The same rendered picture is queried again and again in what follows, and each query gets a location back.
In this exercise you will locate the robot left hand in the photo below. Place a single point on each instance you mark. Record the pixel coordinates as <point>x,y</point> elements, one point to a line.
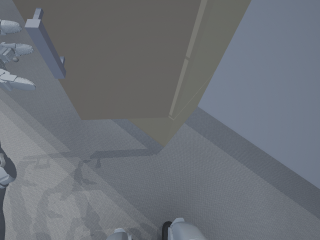
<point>7,80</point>

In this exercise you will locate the robot right thigh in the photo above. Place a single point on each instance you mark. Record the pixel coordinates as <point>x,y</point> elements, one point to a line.
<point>184,230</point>

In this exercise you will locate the robot left upper arm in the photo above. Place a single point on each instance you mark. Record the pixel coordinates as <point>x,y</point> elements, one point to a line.
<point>8,174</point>

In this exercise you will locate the cupboard door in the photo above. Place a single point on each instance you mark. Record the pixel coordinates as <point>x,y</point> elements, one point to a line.
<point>123,58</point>

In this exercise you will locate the handle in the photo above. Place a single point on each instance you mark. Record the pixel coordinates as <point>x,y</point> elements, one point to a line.
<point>43,43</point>

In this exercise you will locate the right robot shin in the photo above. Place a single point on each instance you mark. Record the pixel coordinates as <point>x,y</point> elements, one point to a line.
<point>177,220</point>

